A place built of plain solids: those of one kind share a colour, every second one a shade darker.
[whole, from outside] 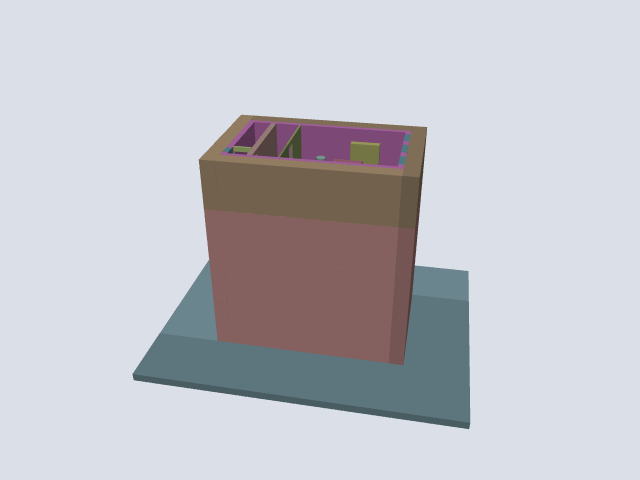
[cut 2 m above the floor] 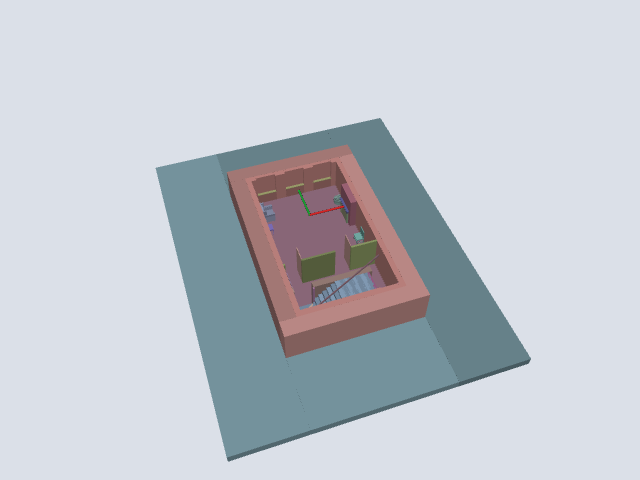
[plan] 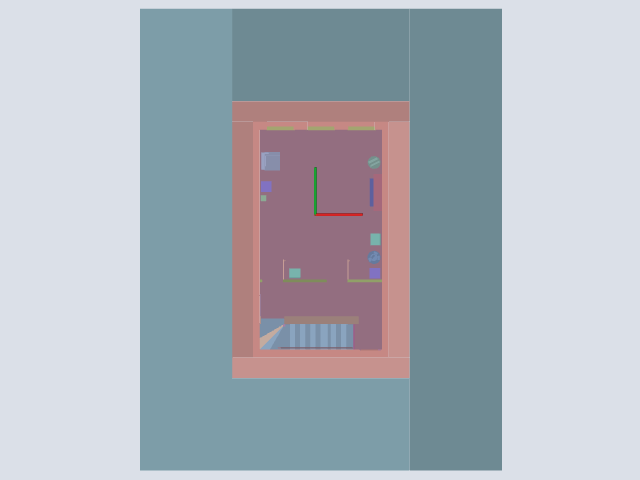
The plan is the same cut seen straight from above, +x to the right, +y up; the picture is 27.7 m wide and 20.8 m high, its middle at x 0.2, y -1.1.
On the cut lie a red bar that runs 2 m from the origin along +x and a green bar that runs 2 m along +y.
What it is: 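A canal house whose stairs wind out of a door and run across the house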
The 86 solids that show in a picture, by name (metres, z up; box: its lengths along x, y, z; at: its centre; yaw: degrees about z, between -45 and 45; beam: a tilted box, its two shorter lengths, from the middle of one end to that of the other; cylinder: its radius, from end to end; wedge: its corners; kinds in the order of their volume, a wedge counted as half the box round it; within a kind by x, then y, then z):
{
 "wall_fill_storey_1": {"box": [0.9, 10.21, 3.95], "at": [-3.15, -1.08, 1.47]},
 "wall_fill_storey_2": {"box": [7.69, 0.9, 3.95], "at": [0.24, -6.63, 1.47]},
 "wall_fill_storey_3": {"box": [7.69, 0.9, 3.11], "at": [0.24, -6.63, 5.0]},
 "wall_fill_storey_4": {"box": [7.69, 0.9, 3.0], "at": [0.24, -6.63, 8.06]},
 "wall_fill_storey_5": {"box": [7.69, 0.9, 3.95], "at": [0.24, 4.47, 1.47]},
 "wall_fill_storey_6": {"box": [7.69, 0.9, 3.11], "at": [0.24, 4.47, 5.0]},
 "wall_fill_storey_7": {"box": [7.69, 0.9, 3.0], "at": [0.24, 4.47, 8.06]},
 "wall_fill_storey_8": {"box": [0.9, 10.21, 3.95], "at": [3.63, -1.08, 1.47]},
 "wall_fill_storey_9": {"box": [0.9, 10.21, 3.11], "at": [3.63, -1.08, 5.0]},
 "wall_fill_storey_10": {"box": [0.9, 10.21, 3.0], "at": [3.63, -1.08, 8.06]},
 "ground_garden_1": {"box": [4.0, 20.01, 0.5], "at": [-5.6, -1.08, -0.27]},
 "ground_garden_2": {"box": [7.69, 4.0, 0.5], "at": [0.24, -9.09, -0.27]},
 "ground_garden_3": {"box": [7.69, 4.0, 0.5], "at": [0.24, 6.92, -0.27]},
 "ground_garden_4": {"box": [4.0, 20.01, 0.5], "at": [6.08, -1.08, -0.27]},
 "wall_fill_attic_1": {"box": [0.9, 10.21, 3.05], "at": [-3.15, -1.08, 11.08]},
 "wall_fill_attic_2": {"box": [7.69, 0.9, 3.05], "at": [0.24, -6.63, 11.08]},
 "wall_fill_attic_3": {"box": [7.69, 0.9, 3.05], "at": [0.24, 4.47, 11.08]},
 "wall_fill_attic_4": {"box": [0.9, 10.21, 3.05], "at": [3.63, -1.08, 11.08]},
 "wall_storey_1": {"box": [0.3, 10.21, 3.6], "at": [-2.55, -1.08, 1.65]},
 "wall_storey_2": {"box": [0.61, 0.34, 3.6], "at": [-2.4, 3.85, 1.65]},
 "wall_storey_3": {"box": [1.15, 0.34, 0.82], "at": [-1.52, 3.85, 0.26]},
 "wall_storey_4": {"box": [1.15, 0.2, 1.97], "at": [-1.52, 3.92, 1.65]},
 "wall_storey_5": {"box": [0.61, 0.34, 3.6], "at": [-0.64, 3.85, 1.65]},
 "wall_storey_6": {"box": [4.63, 0.34, 3.6], "at": [-0.39, -6.01, 1.65]},
 "wall_storey_7": {"box": [1.15, 0.34, 0.82], "at": [0.24, 3.85, 0.26]},
 "wall_storey_8": {"box": [1.15, 0.2, 1.97], "at": [0.24, 3.92, 1.65]},
 "wall_storey_9": {"box": [0.61, 0.34, 3.6], "at": [1.12, 3.85, 1.65]},
 "wall_storey_10": {"box": [1.15, 0.34, 0.82], "at": [2.0, 3.85, 0.26]},
 "wall_storey_11": {"box": [1.15, 0.2, 1.97], "at": [2.0, 3.92, 1.65]},
 "wall_storey_12": {"box": [0.91, 0.3, 2.2], "at": [2.38, -6.04, 1.1]},
 "wall_storey_13": {"box": [0.61, 0.34, 3.6], "at": [2.88, 3.85, 1.65]},
 "wall_storey_14": {"box": [0.35, 0.34, 3.6], "at": [3.01, -6.01, 1.65]},
 "wall_storey_15": {"box": [0.3, 10.21, 3.6], "at": [3.04, -1.08, 1.65]},
 "floor_storey_1": {"box": [5.29, 9.53, 0.55], "at": [0.24, -1.08, -0.28]},
 "wall_attic_1": {"box": [0.3, 10.21, 3.05], "at": [-2.55, -1.08, 11.08]},
 "wall_attic_2": {"box": [4.76, 0.34, 3.05], "at": [-0.32, -6.01, 11.08]},
 "wall_attic_3": {"box": [0.3, 10.21, 3.05], "at": [3.04, -1.08, 11.08]},
 "step_stair_1": {"wedge": [[-2.41, -5.85, -0.05], [-2.41, -5.85, 0.62], [-1.87, -5.85, -0.05], [-1.87, -5.85, 0.62], [-1.41, -4.85, -0.05], [-1.41, -4.85, 0.62], [-1.29, -4.85, -0.05], [-1.29, -4.85, 0.62]]},
 "step_stair_2": {"wedge": [[-2.41, -5.45, -0.05], [-2.41, -5.45, 0.41], [-2.41, -4.72, -0.05], [-2.41, -4.72, 0.41], [-1.41, -4.87, -0.05], [-1.41, -4.87, 0.41], [-1.41, -4.72, -0.05], [-1.41, -4.72, 0.41]]},
 "step_stair_3": {"wedge": [[-1.97, -5.85, -0.05], [-1.97, -5.85, 0.82], [-1.39, -4.85, -0.05], [-1.39, -4.85, 0.82], [-1.24, -5.85, -0.05], [-1.24, -5.85, 0.82], [-1.24, -4.85, -0.05], [-1.24, -4.85, 0.82]]},
 "step_stair_4": {"box": [1.1, 0.31, 0.26], "at": [-1.85, -4.65, 0.08]},
 "step_stair_5": {"box": [0.31, 1.1, 1.08], "at": [-1.18, -5.3, 0.49]},
 "step_stair_6": {"box": [0.31, 1.1, 1.28], "at": [-0.95, -5.29, 0.59]},
 "step_stair_7": {"box": [0.31, 1.1, 1.49], "at": [-0.73, -5.29, 0.69]},
 "step_stair_8": {"box": [0.31, 1.1, 1.69], "at": [-0.51, -5.29, 0.8]},
 "step_stair_9": {"box": [0.31, 1.1, 1.9], "at": [-0.29, -5.29, 0.9]},
 "step_stair_10": {"box": [0.31, 1.1, 2.1], "at": [-0.07, -5.29, 1.0]},
 "step_stair_11": {"box": [0.31, 1.1, 2.31], "at": [0.16, -5.29, 1.1]},
 "step_stair_12": {"box": [0.31, 1.1, 2.52], "at": [0.38, -5.29, 1.21]},
 "step_stair_13": {"box": [0.31, 1.1, 2.72], "at": [0.6, -5.29, 1.31]},
 "step_stair_14": {"box": [0.31, 1.1, 2.93], "at": [0.82, -5.29, 1.41]},
 "step_stair_15": {"box": [0.31, 1.1, 3.13], "at": [1.04, -5.29, 1.52]},
 "step_stair_16": {"box": [0.31, 1.1, 3.34], "at": [1.27, -5.29, 1.62]},
 "step_stair_17": {"box": [0.31, 1.1, 3.54], "at": [1.49, -5.29, 1.72]},
 "wall_spine_1": {"box": [4.28, 0.34, 2.8], "at": [-0.26, -4.57, 11.21]},
 "wall_spine_2": {"box": [3.23, 0.34, 3.45], "at": [0.26, -4.57, 1.72]},
 "wall_spine_3": {"box": [1.01, 0.34, 0.3], "at": [2.38, -4.57, 12.46]},
 "wall_breastb_1": {"box": [0.37, 1.6, 3.45], "at": [2.7, 0.96, 1.72]},
 "wall_breastb_2": {"box": [0.37, 1.6, 2.8], "at": [2.7, 0.96, 11.21]},
 "wall_partN_1": {"box": [2.36, 0.12, 2.8], "at": [-1.22, -2.87, 11.21]},
 "wall_partN_2": {"box": [1.89, 0.12, 3.45], "at": [-0.46, -2.87, 1.72]},
 "wall_partN_3": {"box": [2.03, 0.12, 2.8], "at": [1.87, -2.87, 11.21]},
 "wall_partN_4": {"box": [1.49, 0.12, 3.45], "at": [2.14, -2.87, 1.72]},
 "racking_1": {"box": [0.41, 1.79, 1.99], "at": [-2.16, 1.29, 10.8]},
 "wall_head_attic_1": {"box": [1.15, 0.34, 0.9], "at": [-1.52, 3.85, 12.16]},
 "wall_head_attic_2": {"box": [1.15, 0.34, 0.9], "at": [0.24, 3.85, 12.16]},
 "wall_head_attic_3": {"box": [1.15, 0.34, 0.9], "at": [2.0, 3.85, 12.16]},
 "floor_stair_hda_1": {"box": [0.15, 1.1, 3.75], "at": [1.63, -5.29, 1.82]},
 "step_stair_w1t02a_1": {"wedge": [[-2.41, -5.85, -0.05], [-2.41, -5.85, 0.62], [-2.41, -5.35, -0.05], [-2.41, -5.35, 0.62], [-1.41, -4.85, -0.05], [-1.41, -4.85, 0.62], [-1.41, -4.78, -0.05], [-1.41, -4.78, 0.62]]},
 "armchair_1": {"box": [0.15, 0.75, 1.01], "at": [-2.27, 2.32, 0.61]},
 "armchair_2": {"box": [0.68, 0.13, 0.57], "at": [-1.87, 2.0, 0.39]},
 "armchair_3": {"box": [0.68, 0.53, 0.35], "at": [-1.87, 2.32, 0.27]},
 "rail_stair_1": {"wedge": [[-1.5, -5.8, 1.72], [-1.5, -5.8, 1.81], [-1.5, -5.75, 1.72], [-1.5, -5.75, 1.81], [1.62, -5.8, 4.61], [1.62, -5.8, 4.7], [1.62, -5.75, 4.61], [1.62, -5.75, 4.7]]},
 "door_leaf_partN_1": {"box": [0.04, 0.87, 2.06], "at": [-1.38, -2.38, 1.03]},
 "door_leaf_partN_2": {"box": [0.04, 0.87, 2.06], "at": [1.41, -2.38, 1.03]},
 "parlour_chair_1": {"box": [0.49, 0.44, 0.1], "at": [-0.89, -2.55, 0.4]},
 "parlour_chair_2": {"box": [0.45, 0.51, 0.1], "at": [2.61, -1.07, 0.39]},
 "stool_1": {"box": [0.47, 0.47, 0.1], "at": [-2.13, 1.21, 0.42]},
 "stool_2": {"box": [0.47, 0.47, 0.1], "at": [2.58, -2.54, 0.4]},
 "wall_lanedoor_1": {"box": [0.12, 1.0, 0.3], "at": [1.81, -5.29, 12.46]},
 "peat_basket_1": {"cylinder": 0.28, "from": [2.54, -1.85, 0.14], "to": [2.54, -1.85, 0.25]},
 "log_basket_1": {"cylinder": 0.28, "from": [2.55, 2.26, 0.19], "to": [2.55, 2.26, 0.3]},
 "stair_window_1": {"box": [1.15, 0.17, 0.035], "at": [-1.52, 3.74, 0.69]},
 "stair_window_2": {"box": [1.15, 0.17, 0.035], "at": [0.24, 3.74, 0.69]},
 "stair_window_3": {"box": [1.15, 0.17, 0.035], "at": [2.0, 3.74, 0.69]},
 "mantel_shelf_back_storey_1": {"box": [0.16, 1.22, 0.05], "at": [2.44, 0.96, 1.07]}
}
